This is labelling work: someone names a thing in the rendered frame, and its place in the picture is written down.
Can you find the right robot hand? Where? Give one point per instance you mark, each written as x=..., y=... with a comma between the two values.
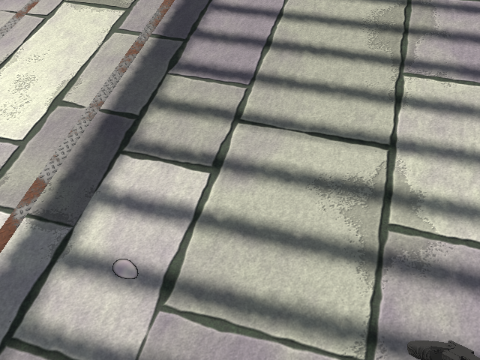
x=435, y=350

